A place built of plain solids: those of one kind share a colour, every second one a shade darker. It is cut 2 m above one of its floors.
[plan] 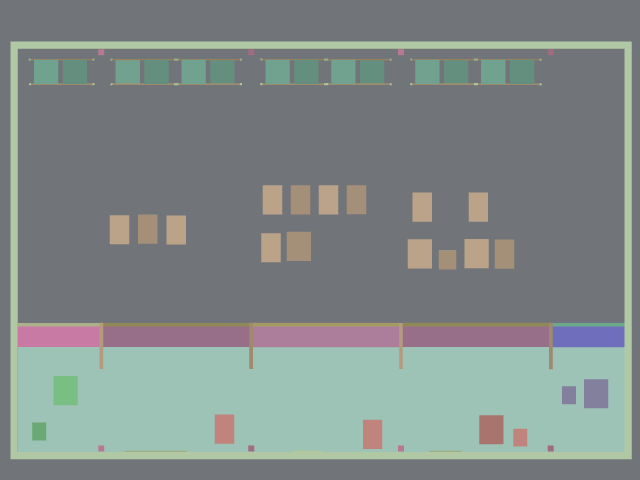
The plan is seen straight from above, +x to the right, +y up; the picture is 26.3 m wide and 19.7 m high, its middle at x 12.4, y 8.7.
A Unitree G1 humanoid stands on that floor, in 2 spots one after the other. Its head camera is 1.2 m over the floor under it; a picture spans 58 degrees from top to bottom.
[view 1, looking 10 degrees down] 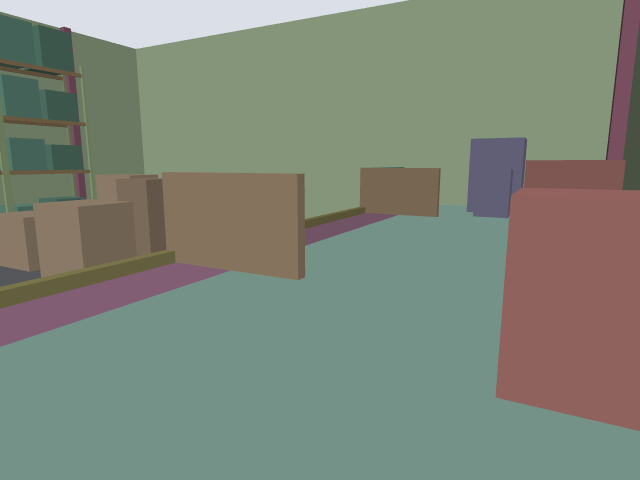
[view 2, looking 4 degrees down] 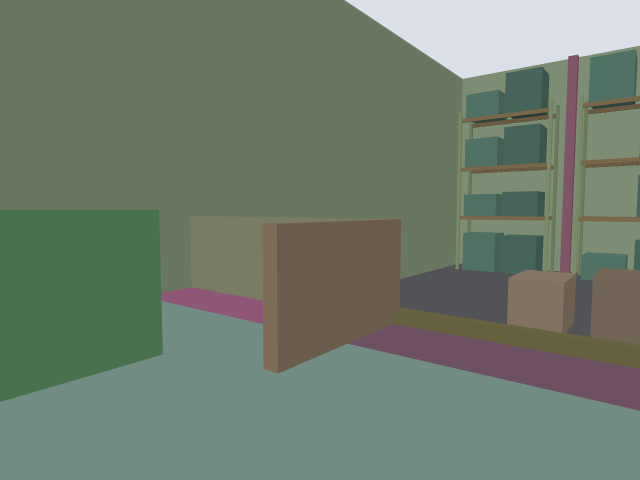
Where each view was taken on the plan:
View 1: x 11.90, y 1.15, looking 28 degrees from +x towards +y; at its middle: strip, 6.91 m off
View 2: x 5.65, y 1.15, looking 128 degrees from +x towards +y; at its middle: screen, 3.50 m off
